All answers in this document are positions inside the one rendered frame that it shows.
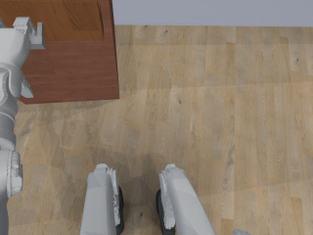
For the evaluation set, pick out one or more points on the robot left forearm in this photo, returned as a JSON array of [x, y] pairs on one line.
[[10, 93]]

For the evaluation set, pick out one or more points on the handle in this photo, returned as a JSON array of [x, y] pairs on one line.
[[38, 42]]

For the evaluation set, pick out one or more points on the robot right shin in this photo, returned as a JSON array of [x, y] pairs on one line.
[[168, 216]]

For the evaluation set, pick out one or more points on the robot left hand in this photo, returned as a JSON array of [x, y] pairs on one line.
[[15, 46]]

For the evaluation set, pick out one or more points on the robot shin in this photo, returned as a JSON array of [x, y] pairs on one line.
[[168, 216], [115, 200]]

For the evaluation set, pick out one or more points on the cabinet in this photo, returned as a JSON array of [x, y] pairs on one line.
[[75, 71]]

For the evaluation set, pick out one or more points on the left robot upper arm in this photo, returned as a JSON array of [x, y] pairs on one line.
[[11, 181]]

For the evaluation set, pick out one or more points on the drawer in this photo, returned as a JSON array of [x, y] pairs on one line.
[[64, 20]]

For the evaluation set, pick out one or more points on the robot left shin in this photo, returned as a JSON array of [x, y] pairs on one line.
[[115, 200]]

